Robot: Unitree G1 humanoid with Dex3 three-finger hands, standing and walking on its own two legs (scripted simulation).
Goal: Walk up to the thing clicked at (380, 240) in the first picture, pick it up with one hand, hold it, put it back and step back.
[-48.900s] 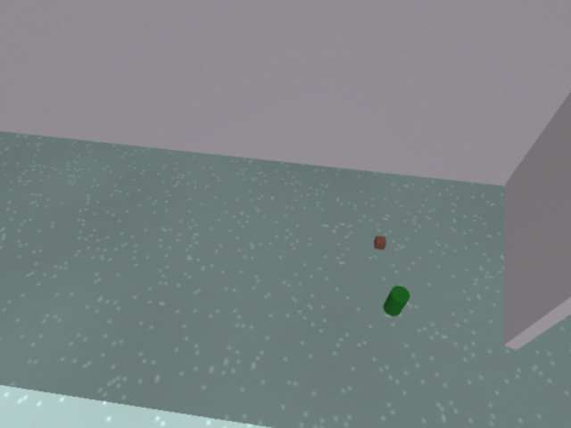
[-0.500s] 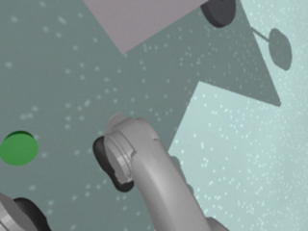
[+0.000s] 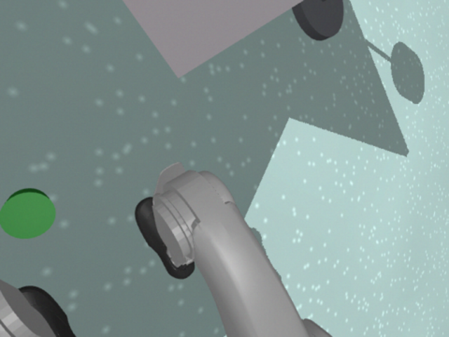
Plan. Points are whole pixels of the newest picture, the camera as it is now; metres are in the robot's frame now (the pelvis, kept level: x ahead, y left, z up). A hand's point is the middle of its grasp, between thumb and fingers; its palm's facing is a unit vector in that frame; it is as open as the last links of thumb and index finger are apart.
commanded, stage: rest palm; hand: left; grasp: from above
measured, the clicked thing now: out of the picture +0.56 +0.32 -0.31
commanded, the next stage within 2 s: close in 0.30 s
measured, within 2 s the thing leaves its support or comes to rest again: neither
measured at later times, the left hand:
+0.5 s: hand out of the picture +0.54 +0.30 -0.25, palm faces -0.30 -0.31 -0.90, open 13.3 cm
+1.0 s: hand out of the picture +0.53 +0.29 -0.27, palm faces -0.30 -0.31 -0.90, open 12.7 cm
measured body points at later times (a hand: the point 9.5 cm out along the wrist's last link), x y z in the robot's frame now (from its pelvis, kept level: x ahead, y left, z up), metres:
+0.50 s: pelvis +0.00 +0.00 +0.00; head +0.33 +0.10 +0.28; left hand +0.55 +0.31 -0.20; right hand -0.03 -0.23 -0.03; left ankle +0.05 +0.13 -0.29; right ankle +0.13 -0.12 -0.29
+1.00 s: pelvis +0.00 +0.00 +0.00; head +0.34 +0.10 +0.28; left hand +0.55 +0.30 -0.21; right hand -0.03 -0.23 -0.03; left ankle +0.05 +0.13 -0.29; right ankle +0.13 -0.12 -0.29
